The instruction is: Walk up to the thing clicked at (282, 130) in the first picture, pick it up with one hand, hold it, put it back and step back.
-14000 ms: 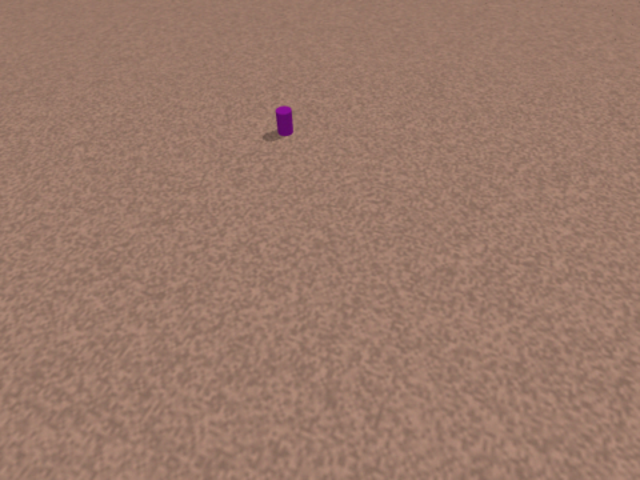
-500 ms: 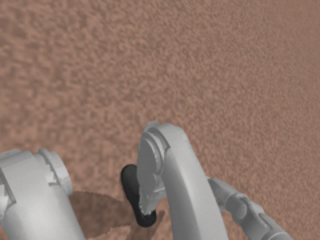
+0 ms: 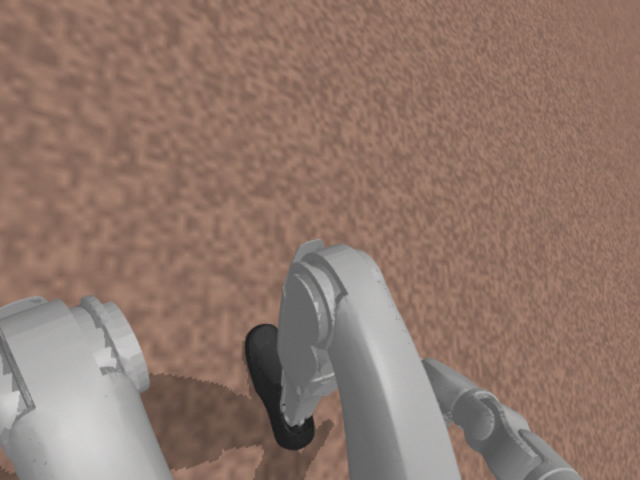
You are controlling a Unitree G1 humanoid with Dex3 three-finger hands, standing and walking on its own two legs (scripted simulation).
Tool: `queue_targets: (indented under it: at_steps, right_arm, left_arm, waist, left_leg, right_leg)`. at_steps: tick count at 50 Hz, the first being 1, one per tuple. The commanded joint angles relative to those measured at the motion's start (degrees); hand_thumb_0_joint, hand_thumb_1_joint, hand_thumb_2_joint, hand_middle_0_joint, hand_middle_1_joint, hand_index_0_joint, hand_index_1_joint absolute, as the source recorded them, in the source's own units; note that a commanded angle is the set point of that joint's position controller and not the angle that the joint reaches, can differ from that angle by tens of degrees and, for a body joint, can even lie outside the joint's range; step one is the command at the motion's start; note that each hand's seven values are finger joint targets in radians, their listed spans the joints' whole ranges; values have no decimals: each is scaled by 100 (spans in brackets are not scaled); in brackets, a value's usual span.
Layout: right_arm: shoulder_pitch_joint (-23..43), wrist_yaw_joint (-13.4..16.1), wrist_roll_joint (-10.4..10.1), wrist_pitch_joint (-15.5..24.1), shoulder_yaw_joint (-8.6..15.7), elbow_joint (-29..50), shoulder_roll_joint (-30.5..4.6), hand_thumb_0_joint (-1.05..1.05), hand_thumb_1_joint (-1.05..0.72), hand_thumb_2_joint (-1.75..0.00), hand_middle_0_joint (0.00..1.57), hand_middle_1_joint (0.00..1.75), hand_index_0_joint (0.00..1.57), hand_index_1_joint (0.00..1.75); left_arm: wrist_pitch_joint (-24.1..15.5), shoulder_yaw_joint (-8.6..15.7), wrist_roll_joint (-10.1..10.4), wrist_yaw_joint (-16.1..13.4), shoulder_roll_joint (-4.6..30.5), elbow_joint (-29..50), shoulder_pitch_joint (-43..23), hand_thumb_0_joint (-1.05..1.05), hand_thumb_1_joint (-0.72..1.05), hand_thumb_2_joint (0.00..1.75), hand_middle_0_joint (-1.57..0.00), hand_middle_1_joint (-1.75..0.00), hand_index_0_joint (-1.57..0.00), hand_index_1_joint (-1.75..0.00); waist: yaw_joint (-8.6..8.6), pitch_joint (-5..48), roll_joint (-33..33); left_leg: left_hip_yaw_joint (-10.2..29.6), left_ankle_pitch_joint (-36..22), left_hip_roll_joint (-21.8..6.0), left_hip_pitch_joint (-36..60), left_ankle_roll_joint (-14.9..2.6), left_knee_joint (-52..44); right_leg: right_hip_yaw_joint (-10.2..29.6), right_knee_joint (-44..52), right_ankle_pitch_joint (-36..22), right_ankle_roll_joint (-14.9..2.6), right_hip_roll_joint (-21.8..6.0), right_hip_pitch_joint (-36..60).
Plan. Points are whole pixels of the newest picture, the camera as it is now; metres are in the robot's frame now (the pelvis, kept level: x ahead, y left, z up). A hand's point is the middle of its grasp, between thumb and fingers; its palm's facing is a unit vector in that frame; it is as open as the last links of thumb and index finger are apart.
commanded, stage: settle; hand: left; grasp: from the side
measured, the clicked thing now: out of the picture +0.45 +0.31 -0.22
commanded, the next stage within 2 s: lift in 1.92 s
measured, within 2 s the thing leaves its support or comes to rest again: leaves its support in 0.02 s
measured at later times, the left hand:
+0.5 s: hand out of the picture +0.42 +0.34 -0.06, palm faces +0.38 -0.92 -0.08, open 7.3 cm
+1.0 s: hand out of the picture +0.43 +0.33 +0.01, palm faces +0.38 -0.92 -0.09, open 7.3 cm
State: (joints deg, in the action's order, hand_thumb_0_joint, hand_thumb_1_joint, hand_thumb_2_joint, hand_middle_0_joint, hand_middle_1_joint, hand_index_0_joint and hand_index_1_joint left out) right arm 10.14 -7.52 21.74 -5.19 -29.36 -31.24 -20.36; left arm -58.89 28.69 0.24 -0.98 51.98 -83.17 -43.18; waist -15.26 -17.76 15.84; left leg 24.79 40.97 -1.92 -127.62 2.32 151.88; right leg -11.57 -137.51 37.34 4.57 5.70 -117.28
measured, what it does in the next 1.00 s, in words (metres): rises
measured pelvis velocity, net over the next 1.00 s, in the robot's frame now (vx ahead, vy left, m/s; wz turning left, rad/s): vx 0.02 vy -0.02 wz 0.16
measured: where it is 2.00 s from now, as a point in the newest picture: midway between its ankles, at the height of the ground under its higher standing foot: (203, 452)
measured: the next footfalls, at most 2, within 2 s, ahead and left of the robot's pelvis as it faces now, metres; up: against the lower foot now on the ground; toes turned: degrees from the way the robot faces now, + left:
none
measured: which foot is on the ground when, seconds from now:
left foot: down 0.00-1.00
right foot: down 0.00-1.00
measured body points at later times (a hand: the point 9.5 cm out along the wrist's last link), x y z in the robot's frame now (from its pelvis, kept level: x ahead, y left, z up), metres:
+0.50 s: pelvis +0.01 -0.01 +0.03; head +0.21 +0.14 +0.40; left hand +0.40 +0.38 -0.06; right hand +0.17 -0.25 -0.05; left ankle +0.08 +0.13 -0.25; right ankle +0.14 -0.14 -0.25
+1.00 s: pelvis +0.02 -0.02 +0.05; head +0.23 +0.08 +0.44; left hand +0.40 +0.38 +0.02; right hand +0.19 -0.27 -0.06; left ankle +0.08 +0.13 -0.25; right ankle +0.14 -0.14 -0.25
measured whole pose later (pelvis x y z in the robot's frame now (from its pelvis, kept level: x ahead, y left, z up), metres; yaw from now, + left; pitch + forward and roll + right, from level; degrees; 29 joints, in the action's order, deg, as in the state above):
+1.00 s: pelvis +0.02 -0.02 +0.05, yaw +9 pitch +30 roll -8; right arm -3.0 -4.6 7.2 -5.5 -6.9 -36.8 -17.2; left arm -33.3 27.6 5.8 10.2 31.4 -52.1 -37.3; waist -8.2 1.7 1.3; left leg 12.2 39.9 -2.6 -128.0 3.4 136.8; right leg -3.7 -132.6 41.2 2.7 0.3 -122.2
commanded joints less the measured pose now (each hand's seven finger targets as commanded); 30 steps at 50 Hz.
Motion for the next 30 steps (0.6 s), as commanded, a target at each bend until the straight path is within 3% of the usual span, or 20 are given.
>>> queue_targets:
  at_steps: [1, 2, 4, 5, 7, 9, 10, 14, 15, 16, 18, 20, 22, 23, 25, 28, 29, 30]
  right_arm:
    - [-480, 69, -68, -113, 812, -77, -2055, 0, -91, -90, 20, 30, 20, 30]
    - [-496, 66, -94, -126, 847, -111, -2029, 0, -91, -90, 20, 30, 20, 30]
    - [-602, 79, -121, -135, 979, -82, -2022, 0, -91, -90, 20, 30, 20, 30]
    - [-709, 73, -165, -159, 1038, -164, -1961, 0, -91, -90, 20, 30, 20, 30]
    - [-847, 73, -240, -175, 1155, -167, -1933, 0, -91, -90, 20, 30, 20, 30]
    - [-885, 78, -359, -160, 1274, -70, -1883, 0, -91, -90, 20, 30, 20, 30]
    - [-965, 74, -407, -178, 1340, -74, -1851, 0, -91, -90, 20, 30, 20, 30]
    - [-1206, 91, -650, -181, 1545, -148, -1702, 0, -91, -90, 20, 30, 20, 30]
    - [-1301, 107, -707, -176, 1629, -166, -1669, 0, -90, -90, 20, 30, 20, 30]
    - [-1343, 108, -761, -186, 1681, -155, -1641, 0, -90, -90, 20, 30, 20, 30]
    - [-1452, 108, -867, -173, 1794, -159, -1538, 0, -90, -90, 20, 30, 20, 30]
    - [-1469, 128, -953, -154, 1869, -112, -1496, 0, -90, -90, 20, 30, 20, 30]
    - [-1518, 152, -1027, -141, 1976, -73, -1467, 0, -89, -90, 20, 30, 20, 30]
    - [-1543, 167, -1056, -136, 2037, -70, -1444, 0, -89, -89, 20, 30, 20, 30]
    - [-1586, 166, -1115, -120, 2124, -62, -1373, 0, -89, -89, 20, 30, 20, 30]
    - [-1660, 209, -1205, -88, 2221, -14, -1326, 0, -89, -89, 20, 30, 20, 30]
    - [-1688, 223, -1223, -75, 2271, -79, -1290, 0, -89, -89, 20, 30, 20, 30]
    - [-1722, 234, -1248, -74, 2313, -59, -1272, 0, -90, -90, 20, 30, 20, 30]
  left_arm:
    - [-443, 296, 177, 63, 1173, 1851, -1570, 0, 28, 126, -121, -138, -121, -139]
    - [-403, 229, 181, 95, 1126, 2007, -1675, 0, 27, 127, -123, -139, -123, -140]
    - [-284, 361, 162, 122, 1247, 2579, -1638, 0, 26, 126, -125, -140, -125, -141]
    - [-162, 153, 138, 157, 1005, 2584, -1577, 0, 25, 124, -124, -139, -124, -140]
    - [19, 161, 181, 181, 905, 2985, -1546, 0, 23, 123, -126, -139, -126, -140]
    - [227, 247, 266, 214, 878, 3265, -1515, 0, 20, 123, -127, -140, -127, -141]
    - [337, 214, 305, 246, 687, 3262, -1313, 0, 22, 123, -127, -140, -127, -141]
    - [793, -87, 439, 454, 106, 3335, -1001, 0, 26, 125, -130, -143, -131, -144]
    - [861, 23, 442, 466, 261, 3749, -1184, 0, 28, 126, -130, -143, -131, -143]
    - [933, -9, 433, 485, 291, 3807, -1260, 0, 28, 124, -129, -143, -130, -143]
    - [1144, -154, 490, 579, -103, 3685, -925, 0, 29, 125, -128, -143, -130, -143]
    - [1272, -211, 551, 626, -273, 3651, -962, 0, 28, 125, -130, -143, -131, -143]
    - [1351, -100, 582, 666, -244, 3754, -759, 0, 29, 125, -128, -142, -130, -142]
    - [1343, 3, 580, 673, 21, 4168, -1083, 0, 28, 124, -129, -143, -131, -142]
    - [1423, -197, 625, 776, -372, 4135, -922, 0, 25, 124, -128, -143, -130, -143]
    - [1519, -129, 700, 819, -416, 4198, -996, 0, 25, 124, -128, -143, -129, -143]
    - [1478, 21, 677, 806, -101, 4679, -1288, 0, 24, 123, -126, -141, -127, -141]
    - [1533, 10, 685, 827, -173, 4572, -1110, 0, 21, 123, -128, -142, -129, -142]
  waist:
    - [-536, 3891, -3930]
    - [-564, 3879, -4041]
    - [-427, 4263, -4239]
    - [-421, 4319, -4316]
    - [-354, 4470, -4427]
    - [-222, 4615, -4281]
    - [-173, 4640, -4213]
    - [-83, 4489, -3836]
    - [53, 4668, -3884]
    - [51, 4714, -3884]
    - [87, 4757, -3595]
    - [79, 4664, -3387]
    - [251, 4868, -3300]
    - [321, 5044, -3379]
    - [314, 5131, -3458]
    - [311, 5239, -3420]
    - [445, 5399, -3510]
    - [456, 5479, -3550]
  left_leg:
    - [-814, -1320, -393, 3012, 25, -1907]
    - [-837, -1190, -382, 2953, 24, -1949]
    - [-879, -1406, -380, 3211, 45, -2001]
    - [-916, -1402, -367, 3256, 50, -2047]
    - [-952, -1451, -351, 3251, 57, -2142]
    - [-1041, -1318, -321, 3040, 13, -2173]
    - [-1075, -1333, -301, 2995, 7, -2211]
    - [-1182, -870, -250, 2632, -79, -2332]
    - [-1230, -885, -231, 2662, -89, -2374]
    - [-1247, -776, -220, 2586, -104, -2414]
    - [-1321, -728, -183, 2399, -147, -2421]
    - [-1339, -634, -169, 2258, -179, -2471]
    - [-1409, -667, -155, 2342, -196, -2522]
    - [-1448, -621, -146, 2380, -204, -2543]
    - [-1482, -636, -128, 2521, -187, -2675]
    - [-1535, -579, -110, 2522, -198, -2791]
    - [-1586, -573, -109, 2611, -202, -2820]
    - [-1604, -599, -101, 2704, -201, -2858]
  right_leg:
    - [-748, 857, -1477, -468, 89, 1435]
    - [-733, 863, -1378, -479, 68, 1391]
    - [-656, 879, -1534, -496, 53, 1494]
    - [-611, 909, -1507, -513, 28, 1435]
    - [-572, 905, -1552, -540, 9, 1423]
    - [-483, 967, -1486, -557, -12, 1483]
    - [-467, 978, -1491, -560, -29, 1462]
    - [-374, 1179, -1152, -572, -67, 1249]
    - [-328, 1188, -1155, -581, -77, 1263]
    - [-307, 1198, -1054, -587, -94, 1200]
    - [-237, 1271, -1023, -578, -106, 1251]
    - [-213, 1323, -947, -587, -125, 1090]
    - [-158, 1399, -952, -582, -150, 1224]
    - [-108, 1389, -882, -600, -161, 1129]
    - [-74, 1377, -859, -623, -190, 1068]
    - [-24, 1452, -793, -627, -222, 1064]
    - [37, 1479, -752, -643, -231, 1054]
    - [67, 1509, -760, -648, -240, 1068]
